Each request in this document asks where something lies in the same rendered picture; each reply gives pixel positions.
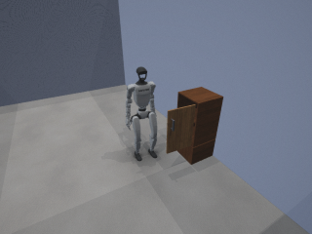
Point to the robot right hand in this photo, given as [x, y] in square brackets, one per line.
[128, 123]

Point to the left robot upper arm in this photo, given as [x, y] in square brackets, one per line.
[152, 89]

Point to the robot left forearm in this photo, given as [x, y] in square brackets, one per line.
[152, 105]

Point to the handle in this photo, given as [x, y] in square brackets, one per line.
[173, 125]

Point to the robot right forearm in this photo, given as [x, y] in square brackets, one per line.
[128, 109]

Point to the cupboard door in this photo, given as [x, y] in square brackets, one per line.
[181, 137]

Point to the right robot upper arm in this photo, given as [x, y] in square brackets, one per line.
[130, 89]

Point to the robot left foot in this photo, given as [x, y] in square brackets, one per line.
[152, 153]

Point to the robot right thigh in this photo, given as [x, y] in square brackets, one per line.
[136, 127]

